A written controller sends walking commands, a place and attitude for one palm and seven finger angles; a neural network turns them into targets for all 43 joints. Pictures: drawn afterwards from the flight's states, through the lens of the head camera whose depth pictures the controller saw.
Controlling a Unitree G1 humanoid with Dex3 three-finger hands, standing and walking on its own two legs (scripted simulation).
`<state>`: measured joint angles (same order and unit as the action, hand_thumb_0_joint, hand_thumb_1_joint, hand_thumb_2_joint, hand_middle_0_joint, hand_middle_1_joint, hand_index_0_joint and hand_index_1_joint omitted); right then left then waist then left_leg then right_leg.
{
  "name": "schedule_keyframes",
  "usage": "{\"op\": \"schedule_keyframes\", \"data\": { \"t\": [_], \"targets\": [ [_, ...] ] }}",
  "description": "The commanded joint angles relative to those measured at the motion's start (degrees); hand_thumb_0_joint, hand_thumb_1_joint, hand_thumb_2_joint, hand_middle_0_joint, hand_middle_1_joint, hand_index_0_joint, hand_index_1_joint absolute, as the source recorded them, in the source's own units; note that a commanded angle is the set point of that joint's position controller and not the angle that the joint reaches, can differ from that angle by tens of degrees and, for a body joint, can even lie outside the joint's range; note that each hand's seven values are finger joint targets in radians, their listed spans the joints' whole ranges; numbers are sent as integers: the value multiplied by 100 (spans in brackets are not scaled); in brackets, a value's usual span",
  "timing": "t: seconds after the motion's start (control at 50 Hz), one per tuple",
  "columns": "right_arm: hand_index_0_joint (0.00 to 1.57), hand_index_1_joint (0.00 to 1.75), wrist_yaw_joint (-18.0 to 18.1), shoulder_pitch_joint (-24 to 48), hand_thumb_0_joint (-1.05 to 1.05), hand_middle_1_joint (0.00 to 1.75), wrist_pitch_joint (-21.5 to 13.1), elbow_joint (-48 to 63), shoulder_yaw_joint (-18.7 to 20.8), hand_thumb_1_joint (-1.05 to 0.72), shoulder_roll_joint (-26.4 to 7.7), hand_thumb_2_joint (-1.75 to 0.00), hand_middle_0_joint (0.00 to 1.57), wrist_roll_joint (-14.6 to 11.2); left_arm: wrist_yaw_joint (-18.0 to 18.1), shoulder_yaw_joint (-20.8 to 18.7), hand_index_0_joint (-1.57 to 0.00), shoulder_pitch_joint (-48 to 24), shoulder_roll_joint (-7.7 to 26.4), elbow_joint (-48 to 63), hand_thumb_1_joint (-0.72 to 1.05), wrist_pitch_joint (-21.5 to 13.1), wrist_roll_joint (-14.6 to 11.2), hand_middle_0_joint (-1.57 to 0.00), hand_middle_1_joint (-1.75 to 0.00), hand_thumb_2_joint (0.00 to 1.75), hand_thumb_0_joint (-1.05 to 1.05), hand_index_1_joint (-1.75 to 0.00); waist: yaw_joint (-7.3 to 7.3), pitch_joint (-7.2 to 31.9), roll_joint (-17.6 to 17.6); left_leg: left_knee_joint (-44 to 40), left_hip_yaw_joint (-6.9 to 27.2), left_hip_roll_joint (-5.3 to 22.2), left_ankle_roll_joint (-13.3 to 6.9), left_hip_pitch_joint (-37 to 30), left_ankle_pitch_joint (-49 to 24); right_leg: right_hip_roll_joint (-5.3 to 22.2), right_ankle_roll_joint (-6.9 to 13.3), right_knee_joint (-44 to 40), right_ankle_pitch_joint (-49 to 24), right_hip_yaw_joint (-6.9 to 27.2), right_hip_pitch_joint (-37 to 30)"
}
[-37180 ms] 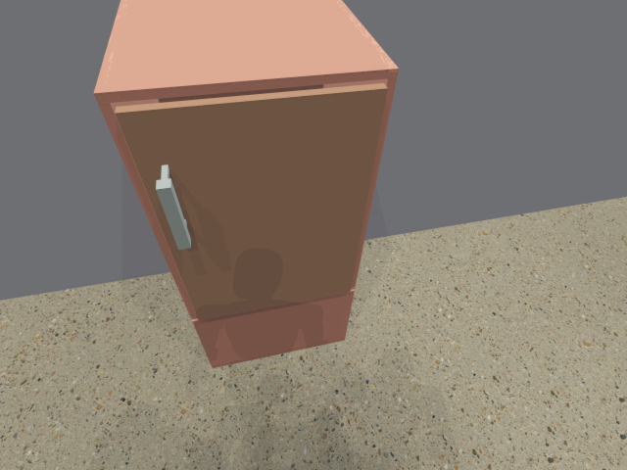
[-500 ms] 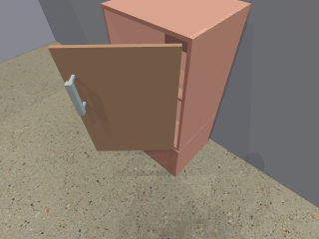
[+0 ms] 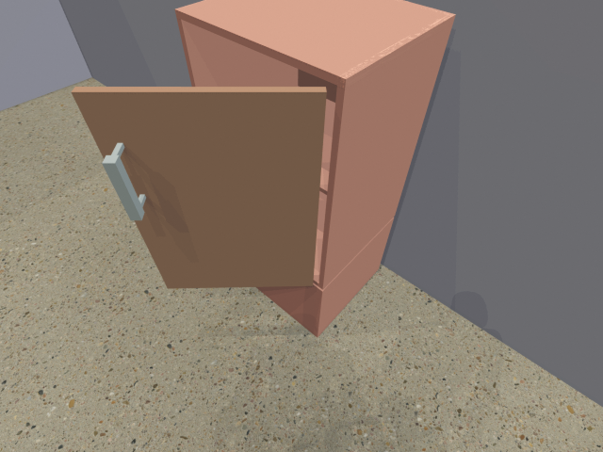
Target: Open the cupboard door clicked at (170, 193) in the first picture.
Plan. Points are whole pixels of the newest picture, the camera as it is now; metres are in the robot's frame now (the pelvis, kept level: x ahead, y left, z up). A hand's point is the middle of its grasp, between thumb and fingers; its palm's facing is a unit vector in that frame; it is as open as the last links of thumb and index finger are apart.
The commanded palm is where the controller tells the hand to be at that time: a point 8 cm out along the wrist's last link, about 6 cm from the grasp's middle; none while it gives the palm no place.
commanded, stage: shuffle to correct the standing spot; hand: left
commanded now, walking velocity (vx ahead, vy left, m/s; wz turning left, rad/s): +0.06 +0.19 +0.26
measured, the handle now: (128, 182) +0.56 +0.37 +0.01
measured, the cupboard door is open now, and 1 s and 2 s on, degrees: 43 43 43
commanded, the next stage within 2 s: come to a stop and stand still in 0.68 s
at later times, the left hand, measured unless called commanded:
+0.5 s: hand out of the picture +0.03 +0.26 -0.17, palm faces +0.10 -0.97 -0.24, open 7.4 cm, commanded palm none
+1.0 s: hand out of the picture +0.02 +0.33 -0.19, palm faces +0.12 -0.97 -0.23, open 7.4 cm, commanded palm none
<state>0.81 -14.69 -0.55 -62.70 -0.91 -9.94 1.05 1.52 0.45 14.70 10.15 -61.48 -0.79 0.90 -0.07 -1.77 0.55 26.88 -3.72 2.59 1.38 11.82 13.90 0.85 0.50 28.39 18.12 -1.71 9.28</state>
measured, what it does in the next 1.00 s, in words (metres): steps to the left: right foot, then left foot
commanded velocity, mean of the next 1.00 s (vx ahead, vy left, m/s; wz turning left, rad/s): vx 0.04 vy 0.10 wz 0.04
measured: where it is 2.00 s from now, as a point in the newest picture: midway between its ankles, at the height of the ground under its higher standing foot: outside the picture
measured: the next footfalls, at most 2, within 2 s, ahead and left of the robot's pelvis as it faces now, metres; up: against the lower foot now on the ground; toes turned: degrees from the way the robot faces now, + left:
right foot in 0.62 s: +0.05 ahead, -0.03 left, +0.00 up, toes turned -5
left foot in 0.96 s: +0.11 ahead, +0.28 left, +0.00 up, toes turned +9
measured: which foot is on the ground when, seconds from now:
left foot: down 0.00-0.62, up 0.64-0.94, down 0.96-1.00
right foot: down 0.00-0.28, up 0.30-0.60, down 0.62-0.96, up 0.98-1.00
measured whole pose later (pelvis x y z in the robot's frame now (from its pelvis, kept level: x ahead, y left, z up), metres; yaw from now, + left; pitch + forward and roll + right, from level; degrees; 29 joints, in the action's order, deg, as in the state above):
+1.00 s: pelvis +0.05 +0.14 -0.01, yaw +4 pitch +0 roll +1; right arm -0.1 -13.6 0.0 -56.4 1.7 -10.3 1.1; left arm 1.7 -2.9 19.0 12.6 -59.0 1.5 1.6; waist -1.7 -2.2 3.4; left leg 34.2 -4.2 3.4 1.1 19.0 14.1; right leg 7.4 -2.5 39.4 26.3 -3.9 14.1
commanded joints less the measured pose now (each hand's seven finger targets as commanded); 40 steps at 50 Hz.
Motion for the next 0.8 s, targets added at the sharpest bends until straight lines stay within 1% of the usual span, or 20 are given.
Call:
{"op": "schedule_keyframes", "data": {
  "t": [0.0,0.06,0.14,0.18,0.22,0.24,0.26,0.28,0.34,0.4,0.48,0.54,0.56,0.58,0.6,0.62,0.64,0.66,0.7,0.78],
  "targets": [
    [20,30,39,-89,0,30,-46,269,146,-90,-574,-90,20,-29,54,-226,-20,368,860,226,90,-46,-1,-20,-30,90,0,-30,-89,-68,24,-64,217,172,-206,210,-530,697,229,-522,-1045,609,116],
    [20,30,17,44,0,30,40,434,201,-90,-540,-90,20,-18,71,-381,-20,504,1127,255,90,1,5,-20,-30,90,0,-30,-177,-185,506,611,-46,-59,-114,786,108,1377,537,-799,-1048,1155,-20],
    [20,30,-4,297,0,30,103,717,277,-90,-508,-90,20,-25,130,-543,-20,652,1205,373,90,18,87,-20,-30,90,0,-30,-322,-403,983,1578,65,-9,-98,1603,1291,2119,1051,-781,-2382,1516,-259],
    [20,30,-23,200,0,30,90,731,280,-90,-435,-90,20,-50,127,-556,-20,492,1177,430,90,29,99,-20,-30,90,0,-30,-202,-295,919,1038,32,-15,-94,1208,1096,1963,948,-433,-2913,1115,-168],
    [20,30,-33,-463,0,30,39,527,287,-90,-438,-90,20,-46,114,-537,-20,145,1094,554,90,80,63,-20,-30,90,0,-30,121,-15,569,-113,-149,-129,-132,-175,-212,1424,523,340,-2356,436,532],
    [20,30,-15,-784,0,30,4,471,346,-90,-752,-90,20,8,94,-504,-20,110,883,654,90,121,31,-20,-30,90,0,-30,230,232,-373,-414,611,449,-427,-759,-1152,806,232,1236,-1167,-71,1107],
    [20,30,7,-983,0,30,33,470,458,-90,-1171,-90,20,54,64,-449,-20,4,572,789,90,161,7,-20,-30,90,0,-30,262,260,-1704,-822,1882,1486,-1072,-1026,-1916,143,-38,2476,1636,-553,2036],
    [20,30,12,-900,0,30,106,516,453,-90,-1220,-90,20,27,97,-431,-20,-73,530,806,90,230,50,-20,-30,90,0,-30,291,290,-1587,-1071,1783,1656,-1389,-517,-1174,208,70,3210,2088,-145,1998],
    [20,30,31,-97,0,30,72,853,342,-90,-817,-90,20,52,19,-429,-20,-60,451,667,90,239,79,-20,-30,90,0,-30,20,-145,-857,-1329,1528,1329,-1400,301,63,466,131,3743,1142,-78,2043],
    [20,30,46,-23,0,30,2,920,322,-90,-753,-90,20,55,-14,-369,-20,195,281,552,90,233,98,-20,-30,90,0,-30,-89,88,-522,-1185,997,1058,-1372,58,-1053,423,26,3106,906,-314,1746],
    [20,30,37,-281,0,30,23,889,348,-90,-813,-90,20,69,25,-319,-20,116,242,645,90,218,88,-20,-30,90,0,-30,17,269,-562,-960,946,1082,-1475,-235,-1525,309,3,1992,1004,-422,1384],
    [20,30,16,-274,0,30,55,907,356,-90,-807,-90,20,47,51,-320,-20,353,232,610,90,158,101,-20,-30,90,0,-30,-136,321,-303,-589,786,952,-1302,45,-1441,268,-3,783,347,-466,636],
    [20,30,2,-165,0,30,65,929,353,-90,-794,-90,20,27,70,-339,-20,597,270,545,90,120,103,-20,-30,90,0,-30,-304,366,-171,-343,677,840,-1126,390,-969,356,7,125,-177,-419,87],
    [20,30,-29,-117,0,30,56,984,339,-90,-676,-90,20,-21,103,-384,-20,834,505,501,90,60,129,-20,-30,90,0,-30,-421,394,381,165,350,516,-810,1066,-242,876,165,-497,-383,174,-680],
    [20,30,-57,-36,0,30,56,1113,321,-90,-437,-90,20,-54,146,-503,-20,1067,1040,494,90,5,178,-20,-30,90,0,-30,-478,290,1635,1317,-199,-210,-346,2234,966,2317,744,-1078,-991,2163,-1302],
    [20,30,-59,258,0,30,100,1238,361,-90,-657,-90,20,47,149,-537,-20,1211,1290,530,90,-22,105,-20,-30,90,0,-30,-554,-22,1285,2483,78,-293,-139,2505,1891,3100,1308,-1413,-1916,2776,-752],
    [20,30,-75,260,0,30,140,1192,387,-90,-688,-90,20,78,172,-530,-20,1018,1157,544,90,-58,99,-20,-30,90,0,-30,-410,-90,764,3137,420,-138,-118,2509,1568,2908,1442,-1324,-2183,2281,-538],
    [20,30,-101,255,0,30,180,1115,403,-90,-644,-90,20,78,174,-537,-20,782,1042,590,90,-92,98,-20,-30,90,0,-30,-329,-237,1026,3452,466,-66,-88,2534,1289,2565,1277,-1316,-2236,1934,-241],
    [20,30,-173,94,0,30,222,1002,409,-90,-573,-90,20,69,155,-508,-20,443,929,685,90,-120,99,-20,-30,90,0,-30,-127,-345,843,3712,415,32,-11,2457,781,2164,1045,-1222,-2388,1114,46],
    [20,30,-222,130,0,30,233,1015,358,-90,-353,-90,20,-2,64,-548,-20,342,1070,722,90,-113,107,-20,-30,90,0,-30,-104,-104,875,2683,8,14,113,1787,394,1744,781,-1146,-1943,317,337]
  ]
}}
